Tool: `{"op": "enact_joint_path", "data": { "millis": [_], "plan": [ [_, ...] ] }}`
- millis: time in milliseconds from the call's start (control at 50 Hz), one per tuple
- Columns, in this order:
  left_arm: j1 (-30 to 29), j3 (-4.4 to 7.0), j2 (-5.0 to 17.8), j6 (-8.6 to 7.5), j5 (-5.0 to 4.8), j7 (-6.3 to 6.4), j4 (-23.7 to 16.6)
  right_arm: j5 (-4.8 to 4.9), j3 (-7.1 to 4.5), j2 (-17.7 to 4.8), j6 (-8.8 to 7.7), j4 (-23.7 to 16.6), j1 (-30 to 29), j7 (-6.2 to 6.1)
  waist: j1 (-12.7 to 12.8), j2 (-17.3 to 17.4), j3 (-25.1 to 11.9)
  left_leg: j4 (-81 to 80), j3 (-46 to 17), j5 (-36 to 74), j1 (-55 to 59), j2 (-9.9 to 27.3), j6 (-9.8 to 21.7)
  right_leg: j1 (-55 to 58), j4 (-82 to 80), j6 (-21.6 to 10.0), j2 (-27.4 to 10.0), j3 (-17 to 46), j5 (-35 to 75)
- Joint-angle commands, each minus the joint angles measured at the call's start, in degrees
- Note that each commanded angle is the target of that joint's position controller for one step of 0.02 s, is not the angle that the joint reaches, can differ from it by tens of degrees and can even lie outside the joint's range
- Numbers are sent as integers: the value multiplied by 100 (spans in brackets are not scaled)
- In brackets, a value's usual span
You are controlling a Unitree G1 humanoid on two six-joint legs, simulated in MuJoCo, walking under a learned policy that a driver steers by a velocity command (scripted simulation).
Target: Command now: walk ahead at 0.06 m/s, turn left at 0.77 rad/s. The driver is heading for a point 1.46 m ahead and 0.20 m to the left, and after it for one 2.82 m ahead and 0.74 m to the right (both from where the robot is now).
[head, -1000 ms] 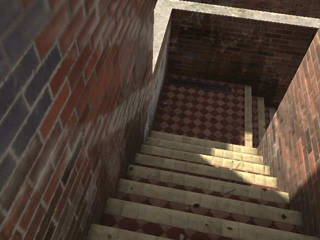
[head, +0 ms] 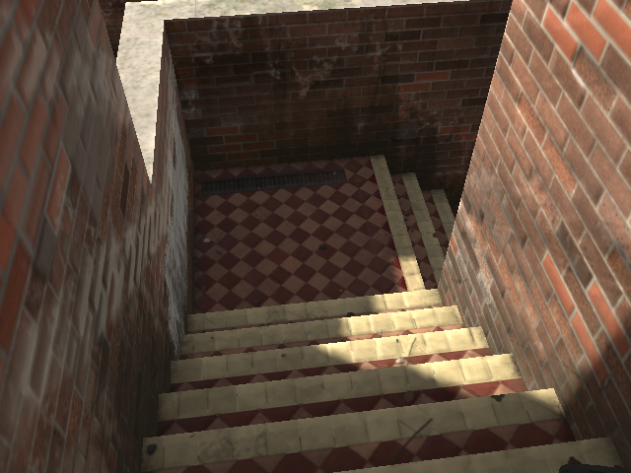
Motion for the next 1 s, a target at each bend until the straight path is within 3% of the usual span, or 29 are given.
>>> {"op": "enact_joint_path", "data": {
  "millis": [20,80,100,120,140,160,180,200,220,240,280,320,360,400,480,520,560,580,600,620,640,660,680,720,760,800,860,900,1000],
  "plan": [
    [-374,288,875,-48,-63,49,-474,20,-82,-278,-107,-568,-131,133,-159,-846,-344,-1166,153,95,527,395,146,307,-1493,-576,-1317,950,2703],
    [-1109,459,1211,-67,-247,32,-620,118,-272,-622,-318,-179,967,245,-762,-823,-618,-2513,1115,-443,3002,69,324,-592,-548,-42,-1103,88,3507],
    [-1651,488,1262,-75,-306,26,-685,10,-413,-918,-431,194,2091,290,-1455,-432,-792,-3413,1330,-326,4221,-281,467,-1031,649,168,-850,-201,3761],
    [-2653,421,1045,-157,-378,54,-1016,-187,-586,-1393,-569,826,3620,374,-2324,662,-291,-4914,344,109,5128,-348,886,-2538,3328,359,-444,243,1170],
    [-2447,199,196,-312,-206,109,-1534,3,-617,-1819,-675,904,2884,407,-1279,2671,286,-5315,-1904,4516,4464,-154,1563,-3884,5104,455,809,1038,-2247],
    [-2134,143,207,-339,-414,148,-1856,-201,-481,-1794,-772,364,1552,567,-479,2596,-362,-7340,-4731,2719,3351,910,2394,-4120,4525,288,1157,1799,-1903],
    [-2465,274,560,-301,-567,165,-1870,-252,-398,-1592,-787,-106,737,593,-386,1575,87,-7839,-5928,-17,2192,1043,2543,-3796,3913,180,1322,2058,-1329],
    [-2283,354,584,-312,-482,216,-1690,-230,-362,-1607,-772,-129,493,582,-94,769,-84,-7050,-5455,761,2935,1125,2359,-3862,3586,85,1455,2394,-519],
    [-1859,454,700,-199,-171,127,-1238,-143,-360,-1627,-653,-257,-58,395,8,25,-321,-5800,-4888,732,3249,998,1542,-3808,3241,-18,1048,2509,1052],
    [-1371,449,588,-137,13,-65,-995,-80,-349,-1718,-462,-349,-447,179,285,38,-804,-5089,-4271,914,3444,876,1257,-3641,3189,-52,1066,2426,1977],
    [-1583,426,623,-75,66,-395,-945,-102,-56,-1387,-212,-428,-292,-158,112,-22,-1331,-4567,-3375,641,3107,432,1162,-3010,2971,107,1236,2184,3419],
    [-1924,378,502,-20,9,-614,-1000,-112,132,-1008,-201,-12,608,-326,-275,153,-1101,-4671,-3137,-784,3060,321,1467,-3019,2915,369,1362,2125,3472],
    [-2241,285,375,11,138,-663,-1355,-158,178,-1018,-220,55,739,-320,-338,428,-404,-4835,-3171,-1527,2445,114,1691,-2902,2416,403,1497,2122,3327],
    [-2494,213,420,-40,254,-720,-1576,-28,262,-862,-199,17,761,-411,-440,547,-301,-4800,-2699,-2369,2432,-134,1539,-2395,843,542,1635,1838,4294],
    [-1936,305,643,-357,142,-949,-1265,-55,111,-836,-235,192,853,-413,-352,1051,-412,-4480,-2055,-2662,2209,-186,1364,-550,-2061,37,1095,2035,5766],
    [-1127,418,683,-364,61,-996,-862,-96,107,-741,-370,266,542,-429,134,1284,-364,-4036,-2016,-2872,1288,-256,1304,649,-1845,-16,1017,1887,6015],
    [253,495,506,-291,63,-968,-248,-48,200,-360,-474,455,487,-404,655,476,-58,-2479,-1216,-2828,453,-743,839,1952,-2905,-233,972,1369,5775],
    [1035,428,144,-266,83,-926,-71,15,227,-315,-522,642,825,-396,984,89,80,-548,-593,-2642,580,-1173,515,2217,-4459,-749,496,1838,4904],
    [2601,324,-199,-305,156,-855,538,-67,225,82,-559,854,649,-255,1585,-522,-356,2478,179,-3919,-867,-1791,219,3627,-3185,-990,292,1462,6240],
    [1921,124,89,-285,145,-874,544,-15,355,801,-566,526,1349,-103,399,-1176,-396,3953,-932,-4158,-1938,-1451,268,3794,-1737,-1183,-154,2444,8297],
    [1402,180,508,-281,86,-883,522,38,356,686,-628,445,1856,-28,-246,-1650,-769,4388,-1124,-3793,-1833,-958,134,3256,-1877,-1715,-736,3157,8254],
    [1243,268,738,-249,152,-811,411,93,271,258,-666,449,1535,-83,-75,-1263,-735,4849,-1011,-3394,-1767,-939,36,2690,-2388,-1998,-970,3327,7402],
    [592,388,1301,-145,208,-648,250,182,221,-79,-633,124,1004,-195,-217,-1075,-794,4939,-1007,-2919,-1785,-783,-34,2094,-3164,-2410,-1442,4402,5080],
    [139,120,933,-30,235,-290,77,103,147,-469,-391,-342,-486,-378,58,173,-149,4933,-1179,-2193,-1800,-636,-25,1160,-3932,-2088,-1489,5070,2574],
    [260,-99,689,69,44,-137,2,25,265,-12,-149,-335,-194,-310,90,102,-34,4993,-918,-1908,-1665,-706,-19,960,-3579,-1475,-680,4290,1540],
    [769,-269,349,62,-71,-101,198,156,376,391,-100,-124,528,-163,-1,-424,-187,4612,-559,-1717,-1278,-534,-36,864,-3686,-1073,22,3608,184],
    [1369,-192,399,-25,-169,-103,364,169,437,402,-183,-233,424,-54,166,-649,-6,3683,-249,-2008,-1245,-215,20,1078,-3822,-1102,225,3486,-281],
    [1717,8,723,-103,-88,-78,481,68,508,496,-313,-362,146,34,277,-531,40,3300,-52,-2223,-1460,7,96,1466,-3877,-1259,21,3632,-138],
    [1863,199,719,-293,-67,-66,362,43,594,746,-654,-777,-306,223,412,-449,48,2785,-467,-1888,-2492,426,111,1862,-3261,-1450,-397,4068,87]
  ]
}}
